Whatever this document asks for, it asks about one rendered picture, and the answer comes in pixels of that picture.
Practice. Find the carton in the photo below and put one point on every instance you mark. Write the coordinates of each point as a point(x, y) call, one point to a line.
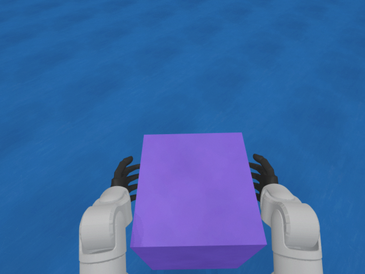
point(196, 206)

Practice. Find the robot left hand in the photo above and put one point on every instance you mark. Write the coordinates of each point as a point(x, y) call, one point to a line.
point(121, 178)

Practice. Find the robot left forearm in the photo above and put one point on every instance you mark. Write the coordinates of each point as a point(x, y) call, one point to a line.
point(102, 236)

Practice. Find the robot right forearm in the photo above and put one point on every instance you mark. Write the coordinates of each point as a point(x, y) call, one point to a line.
point(295, 232)

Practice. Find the robot right hand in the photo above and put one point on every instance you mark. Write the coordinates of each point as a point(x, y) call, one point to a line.
point(266, 175)

